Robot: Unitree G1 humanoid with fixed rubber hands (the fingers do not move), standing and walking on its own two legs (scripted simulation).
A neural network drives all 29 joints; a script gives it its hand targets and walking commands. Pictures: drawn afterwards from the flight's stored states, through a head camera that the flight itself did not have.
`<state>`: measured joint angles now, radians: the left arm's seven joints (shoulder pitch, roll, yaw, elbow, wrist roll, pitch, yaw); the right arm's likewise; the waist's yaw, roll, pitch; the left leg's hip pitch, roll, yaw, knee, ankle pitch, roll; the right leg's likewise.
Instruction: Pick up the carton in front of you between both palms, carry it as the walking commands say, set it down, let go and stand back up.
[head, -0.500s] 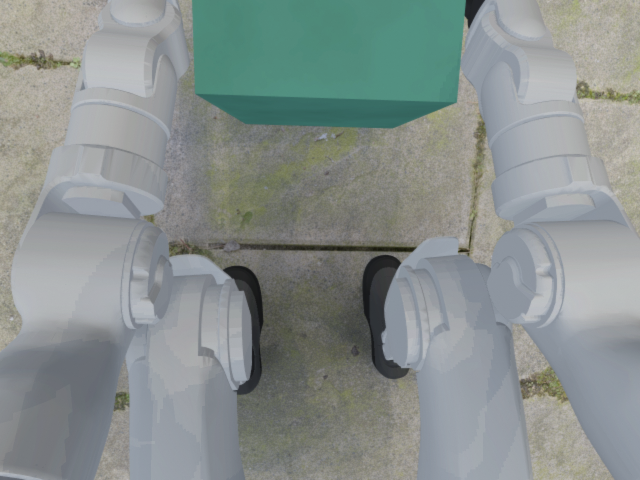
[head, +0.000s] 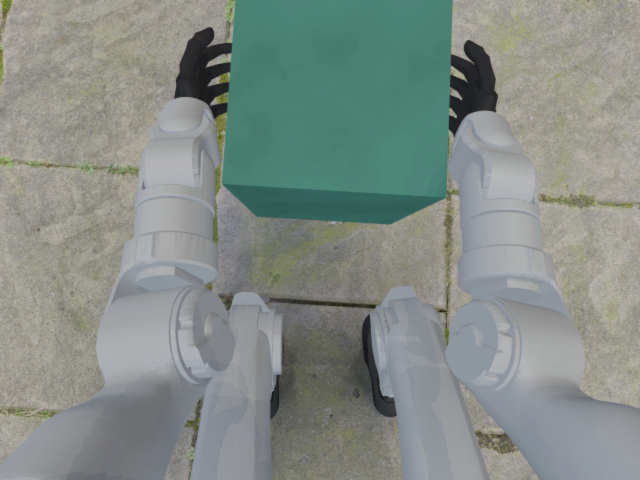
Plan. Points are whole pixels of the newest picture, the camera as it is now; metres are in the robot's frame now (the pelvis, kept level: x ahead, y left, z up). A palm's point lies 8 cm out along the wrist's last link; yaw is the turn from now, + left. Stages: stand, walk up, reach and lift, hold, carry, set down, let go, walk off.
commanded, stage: reach and lift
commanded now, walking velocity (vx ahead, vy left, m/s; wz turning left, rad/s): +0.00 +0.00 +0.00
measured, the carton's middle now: (332, 131) +0.52 -0.01 -0.13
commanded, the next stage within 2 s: none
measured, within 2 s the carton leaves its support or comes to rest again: neither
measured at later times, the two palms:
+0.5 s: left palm (117, 74) +0.47 +0.15 +0.10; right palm (566, 75) +0.46 -0.15 +0.10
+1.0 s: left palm out of the picture +0.41 +0.15 +0.25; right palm out of the picture +0.42 -0.15 +0.25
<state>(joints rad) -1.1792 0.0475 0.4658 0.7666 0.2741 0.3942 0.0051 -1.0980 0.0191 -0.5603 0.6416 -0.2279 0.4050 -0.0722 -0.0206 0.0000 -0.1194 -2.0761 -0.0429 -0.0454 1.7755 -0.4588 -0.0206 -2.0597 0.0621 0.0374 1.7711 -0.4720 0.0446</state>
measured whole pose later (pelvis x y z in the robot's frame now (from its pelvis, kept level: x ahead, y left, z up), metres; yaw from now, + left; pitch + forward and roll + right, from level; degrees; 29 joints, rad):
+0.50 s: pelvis +0.05 +0.00 +0.13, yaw +1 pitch +34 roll -1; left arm -0.75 -0.08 0.41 0.62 0.25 0.39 0.02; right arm -0.73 0.09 -0.47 0.59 -0.22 0.38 -0.04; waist -0.02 -0.01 -0.24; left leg -1.50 -0.04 -0.04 1.38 -0.46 -0.01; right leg -1.49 0.04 0.05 1.37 -0.47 0.03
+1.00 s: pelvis +0.09 +0.00 +0.26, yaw +1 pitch +12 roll +0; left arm -0.39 -0.15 0.33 0.49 0.25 0.44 0.00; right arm -0.39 0.16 -0.36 0.49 -0.24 0.43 -0.03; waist 0.00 0.00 -0.14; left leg -0.68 -0.02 -0.05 0.78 -0.32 -0.01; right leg -0.67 0.03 0.06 0.79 -0.33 0.01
